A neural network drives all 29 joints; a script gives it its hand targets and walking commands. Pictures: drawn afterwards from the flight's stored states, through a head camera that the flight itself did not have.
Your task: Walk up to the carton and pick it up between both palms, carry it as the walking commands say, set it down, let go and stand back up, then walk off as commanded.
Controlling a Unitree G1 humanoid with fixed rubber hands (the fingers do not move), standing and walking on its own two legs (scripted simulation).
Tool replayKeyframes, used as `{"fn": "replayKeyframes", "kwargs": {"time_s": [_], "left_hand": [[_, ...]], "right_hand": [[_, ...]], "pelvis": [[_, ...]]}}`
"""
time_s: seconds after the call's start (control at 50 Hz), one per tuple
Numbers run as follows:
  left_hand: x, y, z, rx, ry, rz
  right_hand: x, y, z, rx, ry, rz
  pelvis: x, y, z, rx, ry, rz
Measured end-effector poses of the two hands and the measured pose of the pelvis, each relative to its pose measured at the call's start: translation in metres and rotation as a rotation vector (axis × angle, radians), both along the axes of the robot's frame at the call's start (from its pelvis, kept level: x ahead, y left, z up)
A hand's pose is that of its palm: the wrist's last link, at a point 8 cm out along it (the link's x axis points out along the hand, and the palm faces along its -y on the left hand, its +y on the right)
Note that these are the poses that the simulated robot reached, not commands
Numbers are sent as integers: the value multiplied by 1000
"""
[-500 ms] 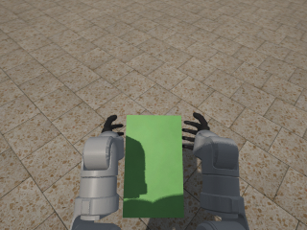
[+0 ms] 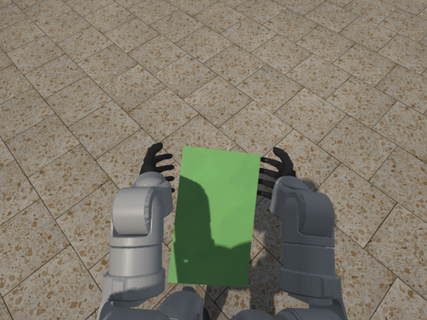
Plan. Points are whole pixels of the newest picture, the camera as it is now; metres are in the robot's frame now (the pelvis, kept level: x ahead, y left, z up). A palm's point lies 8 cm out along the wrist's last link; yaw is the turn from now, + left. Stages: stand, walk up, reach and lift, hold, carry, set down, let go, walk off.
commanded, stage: carry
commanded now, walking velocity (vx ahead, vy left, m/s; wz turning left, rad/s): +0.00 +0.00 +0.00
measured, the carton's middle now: (210, 206) +0.35 +0.01 -0.09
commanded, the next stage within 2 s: none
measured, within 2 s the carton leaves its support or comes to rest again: neither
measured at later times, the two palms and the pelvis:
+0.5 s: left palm (192, 5) +0.78 +0.05 +0.10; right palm out of the picture +0.79 -0.18 +0.10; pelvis +0.45 -0.06 +0.01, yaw +2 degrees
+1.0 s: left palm out of the picture +1.16 -0.05 +0.07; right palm out of the picture +1.16 -0.28 +0.07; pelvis +0.83 -0.15 +0.00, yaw +1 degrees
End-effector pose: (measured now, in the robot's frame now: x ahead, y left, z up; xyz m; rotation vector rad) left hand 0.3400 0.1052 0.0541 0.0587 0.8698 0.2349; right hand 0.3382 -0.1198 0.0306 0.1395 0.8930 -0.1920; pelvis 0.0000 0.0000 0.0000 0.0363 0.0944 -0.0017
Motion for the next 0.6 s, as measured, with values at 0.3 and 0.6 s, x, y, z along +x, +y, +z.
{"fn": "replayKeyframes", "kwargs": {"time_s": [0.3, 0.6], "left_hand": [[277, -54, 38, -33, -75, -42], [528, -73, 47, -57, -144, -49]], "right_hand": [[281, -57, 56, 9, -160, -40], [532, -78, 68, -6, -219, -16]], "pelvis": [[274, -47, 20, 8, 41, 8], [539, -66, 4, 48, -50, -6]]}}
